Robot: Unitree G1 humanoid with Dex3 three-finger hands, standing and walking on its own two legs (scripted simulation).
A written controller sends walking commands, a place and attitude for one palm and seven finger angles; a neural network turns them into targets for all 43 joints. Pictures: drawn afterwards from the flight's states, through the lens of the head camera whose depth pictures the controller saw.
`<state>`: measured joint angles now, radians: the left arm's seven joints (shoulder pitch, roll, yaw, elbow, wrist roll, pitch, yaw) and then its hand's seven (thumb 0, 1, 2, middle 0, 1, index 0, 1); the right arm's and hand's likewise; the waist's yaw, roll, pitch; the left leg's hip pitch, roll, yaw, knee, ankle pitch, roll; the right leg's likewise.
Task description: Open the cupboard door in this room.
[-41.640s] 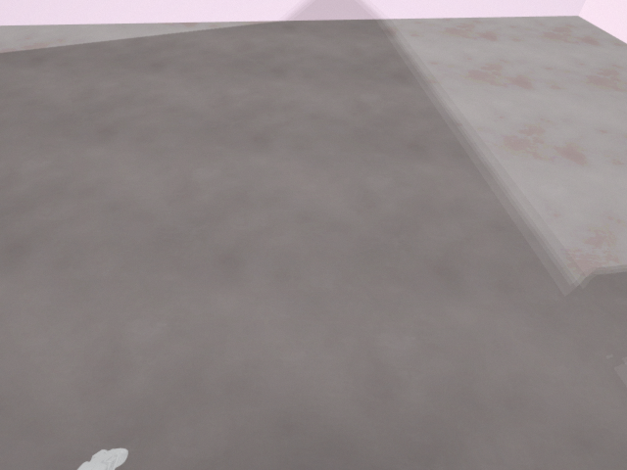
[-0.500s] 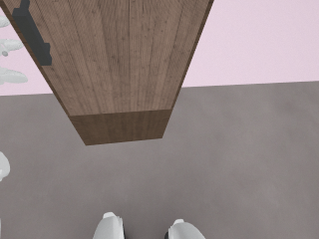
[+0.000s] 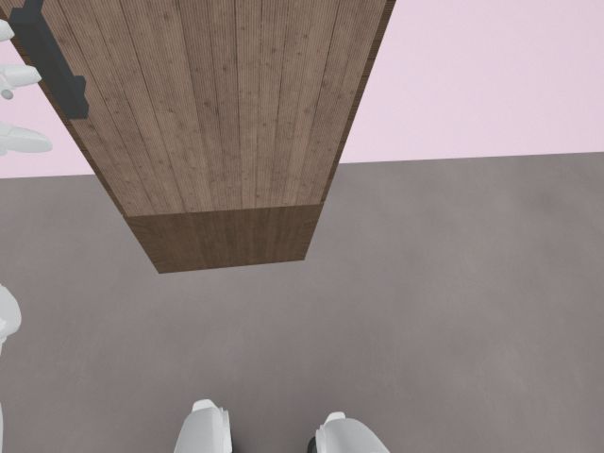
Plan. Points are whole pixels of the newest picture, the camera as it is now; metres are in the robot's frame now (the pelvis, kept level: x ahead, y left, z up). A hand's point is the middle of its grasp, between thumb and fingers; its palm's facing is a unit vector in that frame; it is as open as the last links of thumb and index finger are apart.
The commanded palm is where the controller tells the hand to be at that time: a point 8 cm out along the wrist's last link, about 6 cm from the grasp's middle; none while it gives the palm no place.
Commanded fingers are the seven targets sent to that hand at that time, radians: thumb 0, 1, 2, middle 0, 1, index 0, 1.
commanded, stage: slide the fingers in behind the handle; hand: left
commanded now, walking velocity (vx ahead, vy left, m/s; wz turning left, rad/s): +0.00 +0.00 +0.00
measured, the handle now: (57, 57) +0.57 +0.25 +0.13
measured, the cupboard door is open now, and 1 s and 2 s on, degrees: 0 0 0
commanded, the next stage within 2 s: close the thumb around the handle in 1.40 s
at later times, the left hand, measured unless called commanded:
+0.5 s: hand (41, 93) +0.51 +0.26 +0.13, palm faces +0.05 -1.00 +0.02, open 14.0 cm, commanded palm +0.49 +0.30 +0.12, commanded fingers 0.00 -0.50 0.30 -0.30 -1.20 -0.30 -1.20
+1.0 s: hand (75, 94) +0.51 +0.22 +0.12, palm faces +0.07 -1.00 +0.01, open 14.0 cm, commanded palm +0.49 +0.27 +0.12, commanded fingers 0.00 -0.50 0.30 -0.30 -1.20 -0.30 -1.20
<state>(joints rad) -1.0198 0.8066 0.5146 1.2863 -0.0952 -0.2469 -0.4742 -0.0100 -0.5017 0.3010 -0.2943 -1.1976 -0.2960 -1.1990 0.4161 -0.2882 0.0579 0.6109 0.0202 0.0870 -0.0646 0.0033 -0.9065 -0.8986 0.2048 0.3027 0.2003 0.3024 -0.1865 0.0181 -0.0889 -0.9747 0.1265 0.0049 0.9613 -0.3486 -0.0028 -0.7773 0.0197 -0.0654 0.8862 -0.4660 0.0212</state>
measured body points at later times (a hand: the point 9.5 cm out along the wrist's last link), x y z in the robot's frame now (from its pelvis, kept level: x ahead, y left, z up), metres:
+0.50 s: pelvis +0.00 +0.00 +0.00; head +0.12 +0.03 +0.44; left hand +0.50 +0.31 +0.13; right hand +0.00 -0.27 -0.10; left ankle +0.05 +0.12 -0.68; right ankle -0.03 -0.14 -0.68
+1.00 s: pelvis +0.00 -0.01 +0.00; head +0.11 +0.02 +0.44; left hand +0.50 +0.28 +0.13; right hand +0.00 -0.27 -0.10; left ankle +0.05 +0.12 -0.68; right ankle -0.03 -0.14 -0.68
